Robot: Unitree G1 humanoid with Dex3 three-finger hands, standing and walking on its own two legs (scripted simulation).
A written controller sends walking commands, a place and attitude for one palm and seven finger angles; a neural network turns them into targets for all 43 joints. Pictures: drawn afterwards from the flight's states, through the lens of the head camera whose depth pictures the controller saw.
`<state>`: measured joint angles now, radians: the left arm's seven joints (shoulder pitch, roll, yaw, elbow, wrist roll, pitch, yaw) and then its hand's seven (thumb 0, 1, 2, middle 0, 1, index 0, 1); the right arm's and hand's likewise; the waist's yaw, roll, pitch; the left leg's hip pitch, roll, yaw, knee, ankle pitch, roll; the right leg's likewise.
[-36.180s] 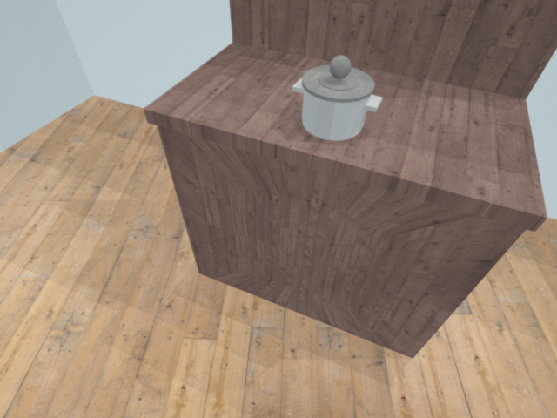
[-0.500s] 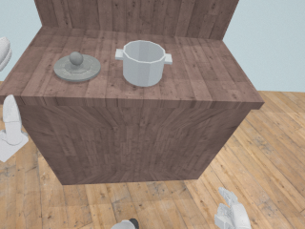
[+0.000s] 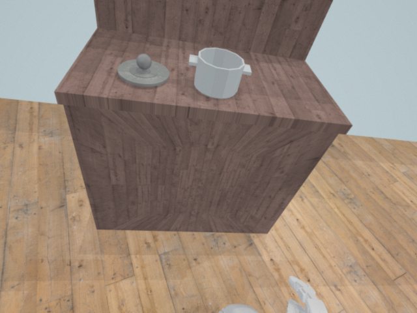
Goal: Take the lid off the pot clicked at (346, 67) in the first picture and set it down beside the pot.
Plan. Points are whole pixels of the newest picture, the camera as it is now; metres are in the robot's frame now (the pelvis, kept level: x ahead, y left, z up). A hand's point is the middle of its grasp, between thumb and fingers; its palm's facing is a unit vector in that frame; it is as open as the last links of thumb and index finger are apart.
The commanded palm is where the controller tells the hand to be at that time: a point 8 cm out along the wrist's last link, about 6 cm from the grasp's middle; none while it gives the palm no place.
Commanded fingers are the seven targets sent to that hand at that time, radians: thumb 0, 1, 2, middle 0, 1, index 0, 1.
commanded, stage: stop stepping back and stand still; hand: left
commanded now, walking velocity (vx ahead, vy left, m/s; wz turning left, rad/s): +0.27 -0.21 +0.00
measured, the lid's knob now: (144, 61) +0.77 +0.25 +0.10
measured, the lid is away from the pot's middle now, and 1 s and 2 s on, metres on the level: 0.23 0.23 0.23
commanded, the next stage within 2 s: none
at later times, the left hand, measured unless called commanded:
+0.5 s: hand (79, 181) +0.28 +0.25 +0.12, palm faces +0.32 -0.83 -0.46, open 7.4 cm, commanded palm none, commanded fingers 0.00 0.90 0.90 -0.20 -0.30 -0.20 -0.30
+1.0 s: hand out of the picture +0.12 +0.19 -0.15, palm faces +0.03 -0.95 -0.30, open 7.3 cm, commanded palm none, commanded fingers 0.00 0.90 0.90 -0.20 -0.30 -0.20 -0.30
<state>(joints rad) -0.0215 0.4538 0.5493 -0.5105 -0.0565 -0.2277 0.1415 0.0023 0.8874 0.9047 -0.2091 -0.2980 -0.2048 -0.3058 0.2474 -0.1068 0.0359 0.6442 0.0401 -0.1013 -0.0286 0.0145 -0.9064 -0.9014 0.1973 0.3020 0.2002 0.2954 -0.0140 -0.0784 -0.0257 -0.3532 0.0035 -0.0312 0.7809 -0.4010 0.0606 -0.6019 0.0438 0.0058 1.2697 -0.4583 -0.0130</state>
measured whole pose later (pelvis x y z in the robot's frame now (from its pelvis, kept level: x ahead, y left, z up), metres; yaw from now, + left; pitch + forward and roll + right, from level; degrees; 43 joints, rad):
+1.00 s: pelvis +0.12 -0.01 +0.01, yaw +3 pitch +2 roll +1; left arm 0.30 0.20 0.03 1.01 0.02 0.01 0.04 0.00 0.93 0.90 -0.20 -0.30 -0.20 -0.30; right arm 0.30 -0.19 -0.04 0.96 -0.01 0.05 -0.02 0.01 -0.91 -0.90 0.20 0.30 0.20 0.30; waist -0.03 0.03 0.09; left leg -0.37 0.02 0.04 0.79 -0.46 0.01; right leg -0.11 -0.01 -0.02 0.52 -0.45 -0.02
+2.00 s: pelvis +0.13 +0.00 +0.02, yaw +2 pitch -1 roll +0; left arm 0.22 0.17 0.02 1.08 0.01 0.01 0.04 0.01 0.93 0.90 -0.20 -0.30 -0.20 -0.30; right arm 0.29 -0.13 -0.04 1.08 0.00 0.02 -0.04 0.00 -0.91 -0.90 0.20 0.30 0.20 0.30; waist -0.02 -0.01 0.05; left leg -0.13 0.01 0.08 0.44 -0.29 0.02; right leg -0.11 0.00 0.01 0.42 -0.30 0.01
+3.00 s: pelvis +0.12 +0.00 +0.02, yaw +2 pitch -1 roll +0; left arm 0.27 0.12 0.02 1.15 0.01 0.00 0.05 0.01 0.92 0.90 -0.20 -0.30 -0.19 -0.30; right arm 0.30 -0.10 -0.03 1.12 0.00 0.00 -0.05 0.00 -0.91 -0.90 0.20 0.30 0.20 0.30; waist -0.01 0.00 0.06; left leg -0.17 0.01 0.07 0.45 -0.27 0.02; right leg -0.14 -0.01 0.01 0.44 -0.28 0.01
